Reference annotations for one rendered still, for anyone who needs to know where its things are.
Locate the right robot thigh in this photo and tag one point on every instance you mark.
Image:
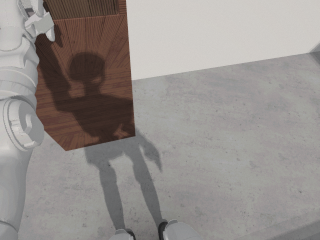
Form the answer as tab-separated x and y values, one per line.
180	231

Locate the robot left upper arm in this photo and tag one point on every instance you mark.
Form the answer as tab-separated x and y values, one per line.
20	132

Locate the left robot hand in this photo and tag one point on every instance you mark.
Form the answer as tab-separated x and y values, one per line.
13	14

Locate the left robot forearm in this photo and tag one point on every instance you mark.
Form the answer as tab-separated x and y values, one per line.
18	66

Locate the cabinet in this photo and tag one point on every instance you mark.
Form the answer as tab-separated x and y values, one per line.
84	92

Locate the handle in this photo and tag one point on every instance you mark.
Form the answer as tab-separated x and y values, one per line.
29	12

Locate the drawer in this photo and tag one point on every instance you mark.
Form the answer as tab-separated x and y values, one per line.
62	9

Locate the right robot foot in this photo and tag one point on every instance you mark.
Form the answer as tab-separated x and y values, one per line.
161	229

